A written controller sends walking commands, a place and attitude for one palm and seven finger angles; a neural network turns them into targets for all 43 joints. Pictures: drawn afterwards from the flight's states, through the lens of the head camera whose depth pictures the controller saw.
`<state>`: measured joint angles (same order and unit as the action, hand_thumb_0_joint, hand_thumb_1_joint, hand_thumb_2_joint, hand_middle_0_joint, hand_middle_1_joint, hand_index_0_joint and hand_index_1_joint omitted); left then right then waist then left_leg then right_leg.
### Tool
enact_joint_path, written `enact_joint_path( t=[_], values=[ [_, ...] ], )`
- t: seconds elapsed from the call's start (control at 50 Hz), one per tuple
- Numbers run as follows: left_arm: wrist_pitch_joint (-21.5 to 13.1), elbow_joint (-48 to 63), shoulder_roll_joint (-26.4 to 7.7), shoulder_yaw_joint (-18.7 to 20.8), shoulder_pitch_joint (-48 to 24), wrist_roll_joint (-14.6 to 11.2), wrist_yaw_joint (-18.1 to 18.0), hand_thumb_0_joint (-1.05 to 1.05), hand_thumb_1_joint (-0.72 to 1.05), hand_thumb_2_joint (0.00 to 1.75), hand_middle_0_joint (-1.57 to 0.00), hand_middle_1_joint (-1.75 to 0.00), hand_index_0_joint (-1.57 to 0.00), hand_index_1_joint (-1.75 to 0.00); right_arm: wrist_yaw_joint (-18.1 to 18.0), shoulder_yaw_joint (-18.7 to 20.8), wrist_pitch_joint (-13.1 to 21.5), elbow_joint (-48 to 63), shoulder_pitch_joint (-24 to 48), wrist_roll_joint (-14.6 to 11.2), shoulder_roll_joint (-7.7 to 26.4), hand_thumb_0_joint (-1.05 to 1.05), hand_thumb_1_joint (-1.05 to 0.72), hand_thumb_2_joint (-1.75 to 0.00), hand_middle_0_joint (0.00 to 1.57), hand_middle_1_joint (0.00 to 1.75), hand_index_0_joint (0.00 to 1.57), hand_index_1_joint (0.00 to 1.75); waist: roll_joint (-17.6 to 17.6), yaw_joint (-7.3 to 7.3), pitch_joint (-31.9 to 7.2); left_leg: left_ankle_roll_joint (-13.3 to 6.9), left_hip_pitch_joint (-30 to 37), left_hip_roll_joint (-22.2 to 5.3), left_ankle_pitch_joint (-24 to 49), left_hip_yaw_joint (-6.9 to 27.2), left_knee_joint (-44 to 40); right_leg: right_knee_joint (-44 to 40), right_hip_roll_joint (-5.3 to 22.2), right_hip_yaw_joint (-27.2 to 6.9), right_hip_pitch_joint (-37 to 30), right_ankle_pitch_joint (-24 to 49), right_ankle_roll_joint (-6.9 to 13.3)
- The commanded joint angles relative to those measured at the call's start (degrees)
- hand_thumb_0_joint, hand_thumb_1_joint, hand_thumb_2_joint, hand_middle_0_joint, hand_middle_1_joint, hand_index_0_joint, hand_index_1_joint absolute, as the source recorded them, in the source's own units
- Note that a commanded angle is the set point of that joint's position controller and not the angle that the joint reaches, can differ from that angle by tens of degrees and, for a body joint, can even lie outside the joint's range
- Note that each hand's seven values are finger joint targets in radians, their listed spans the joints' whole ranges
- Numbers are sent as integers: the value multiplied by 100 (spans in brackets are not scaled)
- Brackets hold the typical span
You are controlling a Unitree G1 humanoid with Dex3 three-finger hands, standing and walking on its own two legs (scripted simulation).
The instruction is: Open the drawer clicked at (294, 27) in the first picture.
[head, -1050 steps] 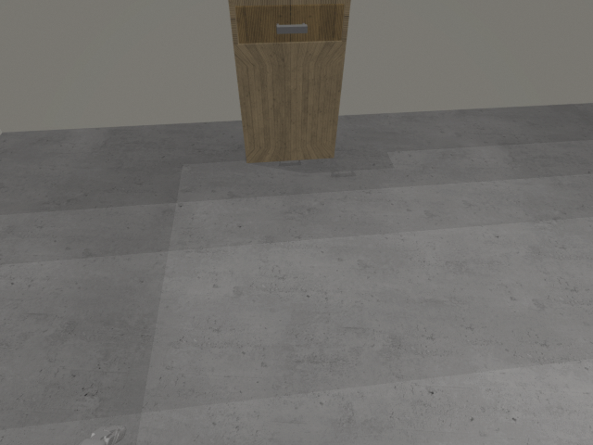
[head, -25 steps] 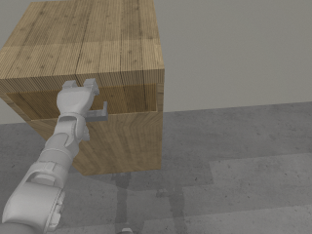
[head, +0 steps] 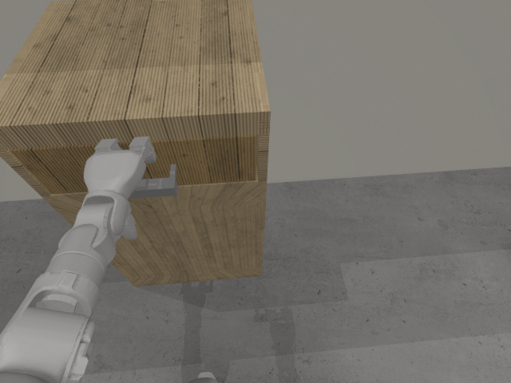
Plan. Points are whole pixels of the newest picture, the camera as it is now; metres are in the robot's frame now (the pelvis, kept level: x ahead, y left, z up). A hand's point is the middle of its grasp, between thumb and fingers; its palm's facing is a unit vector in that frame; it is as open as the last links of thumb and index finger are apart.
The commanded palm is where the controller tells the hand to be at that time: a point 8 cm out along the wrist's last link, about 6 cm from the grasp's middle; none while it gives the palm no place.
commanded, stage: lift the fingers back up to retry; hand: left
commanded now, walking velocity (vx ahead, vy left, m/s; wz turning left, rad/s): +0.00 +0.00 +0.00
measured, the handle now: (144, 179) +0.49 +0.22 -0.03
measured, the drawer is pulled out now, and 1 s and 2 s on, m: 0.00 0.00 0.00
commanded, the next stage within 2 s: re-aim the fingers above the handle in 0.04 s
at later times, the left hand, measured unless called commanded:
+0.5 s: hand (123, 191) +0.43 +0.23 +0.02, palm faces -0.07 -0.03 -1.00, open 13.8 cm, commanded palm +0.42 +0.22 +0.09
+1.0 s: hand (126, 191) +0.42 +0.22 +0.03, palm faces -0.07 -0.03 -1.00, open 13.8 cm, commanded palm +0.41 +0.22 +0.09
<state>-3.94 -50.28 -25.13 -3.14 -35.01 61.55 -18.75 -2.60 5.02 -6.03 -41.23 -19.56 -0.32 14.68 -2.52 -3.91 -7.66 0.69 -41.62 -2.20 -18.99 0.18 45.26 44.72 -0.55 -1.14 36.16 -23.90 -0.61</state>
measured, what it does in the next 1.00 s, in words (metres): stands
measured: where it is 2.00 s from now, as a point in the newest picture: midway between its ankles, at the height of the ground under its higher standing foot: outside the picture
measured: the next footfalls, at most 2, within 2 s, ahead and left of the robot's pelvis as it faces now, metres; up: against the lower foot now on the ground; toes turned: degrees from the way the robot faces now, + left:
none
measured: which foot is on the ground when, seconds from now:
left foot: down 0.00-1.00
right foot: down 0.00-1.00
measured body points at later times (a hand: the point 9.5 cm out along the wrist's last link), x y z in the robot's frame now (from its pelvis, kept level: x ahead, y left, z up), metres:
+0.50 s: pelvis +0.01 +0.00 +0.00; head +0.07 -0.02 +0.45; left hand +0.42 +0.23 +0.08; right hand +0.07 -0.27 -0.13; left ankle +0.02 +0.13 -0.70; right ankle -0.03 -0.13 -0.70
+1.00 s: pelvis +0.01 +0.00 +0.01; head +0.06 -0.02 +0.45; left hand +0.42 +0.22 +0.08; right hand +0.07 -0.27 -0.13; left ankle +0.02 +0.13 -0.70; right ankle -0.03 -0.13 -0.70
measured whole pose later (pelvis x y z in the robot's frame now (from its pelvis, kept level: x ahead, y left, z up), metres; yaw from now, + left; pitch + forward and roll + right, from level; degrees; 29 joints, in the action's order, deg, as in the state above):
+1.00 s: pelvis +0.01 +0.00 +0.01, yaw +0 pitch +13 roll +0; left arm -1.5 -47.3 -24.3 -3.6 -31.1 60.1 -15.4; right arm -2.6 4.0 -7.0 -40.1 -17.8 -0.7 13.5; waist -3.1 -3.3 -7.7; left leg 0.9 -37.0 -2.1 -18.9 -0.1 42.7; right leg 42.6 -0.4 -1.4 31.9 -24.0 -0.4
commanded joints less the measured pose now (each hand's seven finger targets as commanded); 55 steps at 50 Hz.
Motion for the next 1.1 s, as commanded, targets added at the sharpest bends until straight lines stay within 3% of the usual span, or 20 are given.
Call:
enact_joint_path(
  t=[0.0, 0.02, 0.1, 0.16, 0.22, 0.24, 0.32, 0.42, 0.52, 0.54, 0.64, 0.66, 0.74, 0.76, 0.82, 0.88, 0.9, 0.98, 1.02, 1.08],
  values=[
    [114, 1256, -1275, 429, -2930, 34, -474, 0, -50, 30, -30, -120, -30, -120, 28, 249, 191, 403, -285, -3, 774, 0, -90, -90, 20, 30, 20, 30, -231, -137, -2099, -269, 2090, 271, 1677, -118, -304, -584, -318, 290, -67, 1695, 251],
    [231, 1088, -1186, 394, -2743, 24, -498, 0, -50, 30, -30, -120, -30, -120, 40, 255, 184, 395, -267, 6, 773, 0, -90, -90, 20, 30, 20, 30, -367, -112, -2026, -260, 2120, 279, 1694, -139, -308, -584, -330, 304, -68, 1695, 284],
    [485, 931, -1292, 449, -2796, 27, -465, 0, -50, 30, -30, -120, -30, -120, 63, 205, 148, 399, -228, -7, 772, 0, -90, -90, 20, 30, 20, 30, -227, -72, -2239, -261, 2134, 287, 1802, -175, -351, -598, -319, 294, -312, 1896, 255],
    [632, 635, -1488, 641, -2210, -35, -289, 0, -50, 30, -30, -120, -30, -120, 39, 167, 99, 476, -147, -10, 791, 0, -90, -90, 20, 30, 20, 30, 28, 89, -2130, -283, 1920, 307, 1818, -267, -387, -621, -294, 275, -642, 2106, 250],
    [563, 711, -1382, 555, -2054, -67, -118, 0, -50, 30, -30, -120, -30, -120, 19, 152, 80, 563, -122, -22, 772, 0, -90, -90, 20, 30, 20, 30, 179, 81, -2013, -305, 1871, 309, 1919, -299, -415, -655, -268, 258, -803, 2379, 230],
    [519, 766, -1544, 686, -1960, -38, -79, 0, -50, 30, -30, -120, -30, -120, 5, 140, 60, 588, -88, -36, 776, 0, -90, -90, 20, 30, 20, 30, 255, 127, -2036, -306, 1839, 314, 1920, -305, -428, -673, -265, 233, -840, 2398, 213],
    [273, 971, -1378, 551, -1897, -83, 50, 0, -50, 30, -30, -120, -30, -120, -49, 167, 94, 650, -48, -35, 764, 0, -90, -90, 20, 30, 20, 30, 337, 37, -1779, -337, 1844, 322, 1777, -316, -432, -751, -237, 194, -822, 2382, 198],
    [11, 1288, -981, 175, -2196, -94, 56, 0, -50, 30, -30, -120, -30, -120, -48, 203, 140, 618, -78, -28, 722, 0, -90, -90, 20, 30, 20, 30, -23, -118, -1617, -316, 2061, 325, 1738, -249, -377, -740, -251, 224, -412, 2107, 229],
    [-70, 1539, -1141, 326, -2602, -95, -159, 0, -50, 30, -30, -120, -30, -120, -28, 238, 163, 508, -155, 1, 719, 0, -90, -90, 20, 30, 20, 30, -124, -140, -1949, -302, 2209, 327, 1880, -180, -260, -631, -267, 235, -347, 2125, 244],
    [-77, 1636, -1291, 451, -2657, -37, -225, 0, -50, 30, -30, -120, -30, -120, -13, 236, 162, 501, -146, 5, 720, 0, -90, -90, 20, 30, 20, 30, -254, -67, -2179, -284, 2254, 330, 1977, -173, -249, -583, -271, 230, -356, 2160, 240],
    [279, 1206, -1372, 635, -2284, 17, -405, 0, -50, 30, -30, -120, -30, -120, 55, 216, 104, 483, -87, 0, 720, 0, -90, -90, 20, 30, 20, 30, -200, 70, -2274, -250, 2099, 336, 2184, -230, -248, -508, -290, 275, -539, 2427, 253],
    [393, 1026, -1319, 591, -2192, -14, -390, 0, -50, 30, -30, -120, -30, -120, 63, 207, 94, 479, -91, 4, 732, 0, -90, -90, 20, 30, 20, 30, -113, 61, -2115, -255, 2006, 331, 2171, -261, -265, -522, -287, 291, -611, 2481, 262],
    [617, 962, -1478, 659, -1911, -31, -193, 0, -50, 30, -30, -120, -30, -120, 58, 172, 25, 593, -14, -39, 758, 0, -90, -90, 20, 30, 20, 30, 161, 153, -2254, -285, 1901, 348, 2191, -350, -349, -603, -258, 226, -1003, 2810, 212],
    [646, 861, -1480, 649, -1814, -48, -144, 0, -50, 30, -30, -120, -30, -120, 45, 170, 14, 595, -15, -38, 772, 0, -90, -90, 20, 30, 20, 30, 173, 142, -2047, -287, 1828, 345, 2136, -364, -373, -623, -244, 230, -1021, 2804, 221],
    [558, 954, -1441, 607, -1736, -85, -4, 0, -50, 30, -30, -120, -30, -120, 5, 159, -3, 658, 33, -48, 775, 0, -90, -90, 20, 30, 20, 30, 270, 119, -1880, -303, 1823, 338, 1933, -347, -467, -698, -236, 231, -1014, 2600, 211],
    [308, 1381, -1014, 254, -1936, -168, 110, 0, -50, 30, -30, -120, -30, -120, -22, 182, 65, 706, 61, -41, 739, 0, -90, -90, 20, 30, 20, 30, 193, -12, -1780, -324, 2037, 327, 1858, -306, -485, -792, -234, 223, -843, 2363, 217],
    [195, 1547, -1165, 357, -2031, -124, 111, 0, -50, 30, -30, -120, -30, -120, -36, 194, 71, 678, 39, -48, 735, 0, -90, -90, 20, 30, 20, 30, 184, -2, -1893, -335, 2132, 315, 1882, -288, -473, -784, -241, 199, -787, 2372, 196],
    [-28, 1709, -949, 196, -2241, -165, 35, 0, -50, 30, -30, -120, -30, -120, -50, 207, 127, 618, -23, -19, 693, 0, -90, -90, 20, 30, 20, 30, -17, -84, -1751, -306, 2189, 328, 1809, -221, -430, -752, -243, 234, -568, 2122, 237],
    [-36, 1523, -1208, 429, -2282, -67, -106, 0, -50, 30, -30, -120, -30, -120, -46, 222, 138, 534, -49, -15, 715, 0, -90, -90, 20, 30, 20, 30, 9, -51, -1695, -302, 2137, 312, 1663, -184, -414, -711, -265, 244, -394, 1891, 250],
    [55, 1621, -844, 246, -2251, -42, -295, 0, -50, 30, -30, -120, -30, -120, 41, 226, 165, 569, -18, 8, 660, 0, -90, -90, 20, 30, 20, 30, -239, 50, -1911, -255, 2243, 324, 1844, -173, -409, -632, -286, 309, -373, 1888, 299]
  ],
)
